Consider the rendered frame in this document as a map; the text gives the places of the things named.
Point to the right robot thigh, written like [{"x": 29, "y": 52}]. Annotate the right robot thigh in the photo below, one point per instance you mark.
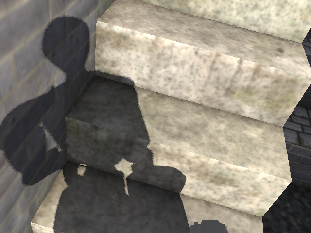
[{"x": 208, "y": 226}]

